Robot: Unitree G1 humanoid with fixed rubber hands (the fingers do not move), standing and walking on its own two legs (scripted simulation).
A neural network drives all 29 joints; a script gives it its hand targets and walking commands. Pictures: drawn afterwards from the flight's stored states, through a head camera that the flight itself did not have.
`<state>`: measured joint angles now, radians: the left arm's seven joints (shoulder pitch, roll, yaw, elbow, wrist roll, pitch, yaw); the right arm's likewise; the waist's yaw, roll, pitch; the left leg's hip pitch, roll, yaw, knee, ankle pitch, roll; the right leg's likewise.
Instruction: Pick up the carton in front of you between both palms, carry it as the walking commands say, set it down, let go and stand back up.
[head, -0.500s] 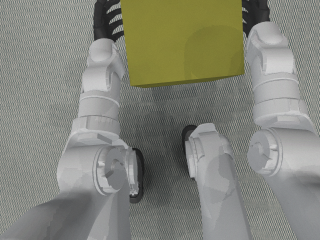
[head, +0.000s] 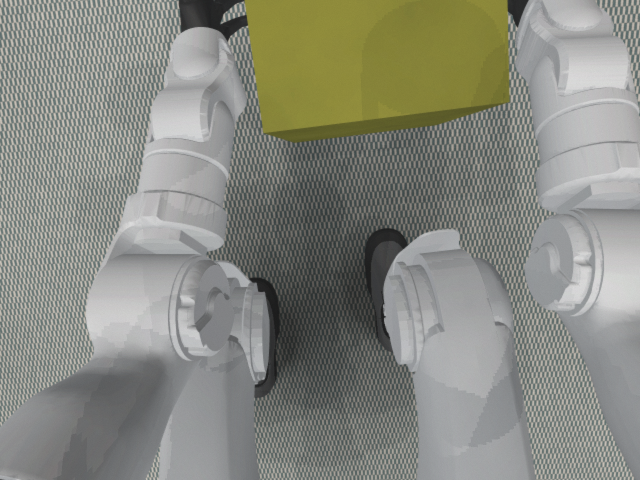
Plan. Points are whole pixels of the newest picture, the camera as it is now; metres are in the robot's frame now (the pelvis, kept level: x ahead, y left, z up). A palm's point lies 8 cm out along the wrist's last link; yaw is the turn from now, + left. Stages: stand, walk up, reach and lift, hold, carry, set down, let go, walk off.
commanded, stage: set down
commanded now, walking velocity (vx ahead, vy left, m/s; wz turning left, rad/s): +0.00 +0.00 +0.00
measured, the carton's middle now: (363, 36) +0.53 -0.13 -0.24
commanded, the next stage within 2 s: none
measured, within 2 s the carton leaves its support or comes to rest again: rests again in 0.14 s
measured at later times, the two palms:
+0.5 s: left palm (202, 42) +0.54 +0.03 -0.18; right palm (522, 6) +0.50 -0.28 -0.18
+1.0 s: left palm (185, 50) +0.54 +0.06 -0.20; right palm (538, 30) +0.49 -0.31 -0.21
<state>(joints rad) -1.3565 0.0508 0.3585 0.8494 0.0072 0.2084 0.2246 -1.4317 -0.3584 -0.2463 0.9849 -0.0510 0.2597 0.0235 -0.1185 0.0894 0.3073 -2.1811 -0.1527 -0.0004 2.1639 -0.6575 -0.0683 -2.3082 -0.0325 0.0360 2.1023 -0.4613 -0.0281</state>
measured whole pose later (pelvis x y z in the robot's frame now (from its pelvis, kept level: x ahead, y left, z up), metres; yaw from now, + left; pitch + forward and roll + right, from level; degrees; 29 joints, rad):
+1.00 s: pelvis -0.01 +0.00 -0.01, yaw +0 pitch +32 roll +3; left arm -1.50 0.21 0.15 1.04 -0.10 0.12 0.18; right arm -1.50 -0.52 -0.29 1.24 0.06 0.05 0.05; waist -0.10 0.06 0.52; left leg -2.14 -0.17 -0.01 2.22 -0.65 -0.08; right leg -2.25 -0.05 0.03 2.15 -0.46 -0.02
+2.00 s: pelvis +0.02 -0.01 +0.19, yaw -3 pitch +45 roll +5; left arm -1.12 0.12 0.28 0.70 0.00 0.24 0.16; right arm -1.20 -0.43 -0.31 0.90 0.01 0.20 0.10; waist -0.05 0.04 0.00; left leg -1.73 -0.08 -0.02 1.46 -0.51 -0.05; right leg -1.86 0.02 0.05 1.42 -0.35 -0.02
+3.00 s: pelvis +0.12 +0.00 +0.39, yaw -7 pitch +7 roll -1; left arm 0.15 0.19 0.06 0.47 0.01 0.00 -0.04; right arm 0.16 -0.21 -0.07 0.47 0.00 0.00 0.06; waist -0.01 0.02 0.03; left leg -0.30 -0.03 -0.07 0.49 -0.31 0.01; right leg -0.39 0.03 0.03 0.46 -0.19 0.00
